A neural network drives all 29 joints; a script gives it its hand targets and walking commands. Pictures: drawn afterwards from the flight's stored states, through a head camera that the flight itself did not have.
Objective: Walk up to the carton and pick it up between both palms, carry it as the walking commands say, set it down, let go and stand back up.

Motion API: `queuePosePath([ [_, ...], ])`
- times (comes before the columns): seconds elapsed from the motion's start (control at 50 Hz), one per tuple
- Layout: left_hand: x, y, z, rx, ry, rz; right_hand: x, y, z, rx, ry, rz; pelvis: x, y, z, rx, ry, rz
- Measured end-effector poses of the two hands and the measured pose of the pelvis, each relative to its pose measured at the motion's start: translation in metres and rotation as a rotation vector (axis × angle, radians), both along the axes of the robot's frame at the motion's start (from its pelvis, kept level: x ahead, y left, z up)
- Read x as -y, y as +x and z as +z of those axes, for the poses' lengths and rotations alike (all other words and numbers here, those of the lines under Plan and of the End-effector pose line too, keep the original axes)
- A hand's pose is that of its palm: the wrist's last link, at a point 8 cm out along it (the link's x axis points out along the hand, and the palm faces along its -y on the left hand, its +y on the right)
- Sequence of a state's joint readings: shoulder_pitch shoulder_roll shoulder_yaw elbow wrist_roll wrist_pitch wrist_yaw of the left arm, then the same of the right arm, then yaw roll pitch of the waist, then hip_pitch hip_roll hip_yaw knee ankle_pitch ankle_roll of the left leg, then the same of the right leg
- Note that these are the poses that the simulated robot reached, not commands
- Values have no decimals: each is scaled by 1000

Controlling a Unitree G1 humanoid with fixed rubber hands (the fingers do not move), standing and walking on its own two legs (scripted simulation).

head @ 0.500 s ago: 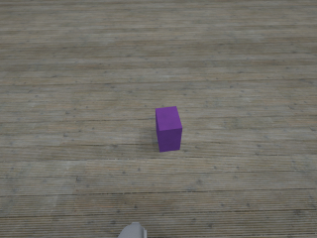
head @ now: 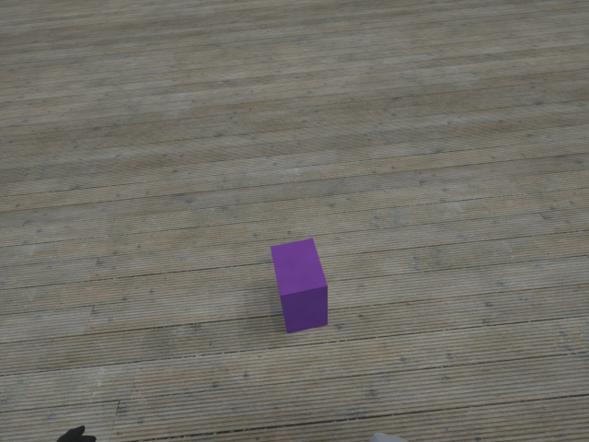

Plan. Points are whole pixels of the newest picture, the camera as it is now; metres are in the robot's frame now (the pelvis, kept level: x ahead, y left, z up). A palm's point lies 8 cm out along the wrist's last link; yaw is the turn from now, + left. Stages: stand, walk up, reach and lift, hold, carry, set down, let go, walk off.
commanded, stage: walk up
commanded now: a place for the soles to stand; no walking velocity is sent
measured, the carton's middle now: (299, 286) +0.73 +0.04 -0.61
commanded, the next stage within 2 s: none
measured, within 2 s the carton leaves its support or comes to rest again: neither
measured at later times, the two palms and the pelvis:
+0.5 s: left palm (86, 420) +0.19 +0.34 -0.10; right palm (515, 355) +0.25 -0.31 -0.07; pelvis +0.14 +0.02 +0.01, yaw +2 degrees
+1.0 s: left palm (114, 344) +0.30 +0.32 -0.07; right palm (495, 346) +0.28 -0.29 -0.09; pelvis +0.18 +0.01 +0.02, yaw +1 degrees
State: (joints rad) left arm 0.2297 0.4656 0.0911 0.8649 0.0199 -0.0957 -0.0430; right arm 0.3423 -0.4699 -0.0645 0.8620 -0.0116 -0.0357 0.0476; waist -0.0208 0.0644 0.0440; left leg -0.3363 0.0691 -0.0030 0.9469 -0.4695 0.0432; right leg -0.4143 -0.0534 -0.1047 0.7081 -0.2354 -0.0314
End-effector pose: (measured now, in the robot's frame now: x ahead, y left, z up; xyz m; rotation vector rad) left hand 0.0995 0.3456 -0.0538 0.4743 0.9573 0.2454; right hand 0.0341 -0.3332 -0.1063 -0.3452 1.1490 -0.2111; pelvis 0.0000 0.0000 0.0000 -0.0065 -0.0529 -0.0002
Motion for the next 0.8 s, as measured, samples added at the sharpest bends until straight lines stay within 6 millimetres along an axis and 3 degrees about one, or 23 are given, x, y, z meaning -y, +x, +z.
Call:
queuePosePath([
  [0.12, 3, 0, 9, -31, 11, 67, -1, 54, 3, -25, 22, 64, 6, 33, 10, 12, -14, 19],
  [0.24, -3, -2, -4, -124, -16, 111, -6, 116, 22, -6, 14, 102, 2, 74, 15, 3, -12, 38],
  [0.34, -15, 21, -31, -173, -56, 134, -14, 172, 31, 45, -60, 120, -14, 111, 5, -10, -6, 50],
  [0.4, -10, 45, -41, -196, -83, 125, -21, 197, 35, 90, -75, 114, -20, 123, 5, -5, 1, 46],
  [0.48, 1, 84, -42, -174, -107, 86, -27, 214, 37, 100, -66, 97, -20, 139, 9, -8, 1, 40],
  [0.54, 8, 107, -41, -147, -102, 75, -27, 223, 28, 90, -48, 88, -16, 150, 7, -6, 3, 36],
  [0.66, 11, 138, -35, -125, -57, 71, -36, 241, 3, 71, 20, 43, -10, 168, 1, 0, 6, 34],
  [0.8, 16, 174, -20, -93, -63, 64, -49, 243, -4, 13, 69, 40, -11, 176, 11, -16, 14, 26],
])
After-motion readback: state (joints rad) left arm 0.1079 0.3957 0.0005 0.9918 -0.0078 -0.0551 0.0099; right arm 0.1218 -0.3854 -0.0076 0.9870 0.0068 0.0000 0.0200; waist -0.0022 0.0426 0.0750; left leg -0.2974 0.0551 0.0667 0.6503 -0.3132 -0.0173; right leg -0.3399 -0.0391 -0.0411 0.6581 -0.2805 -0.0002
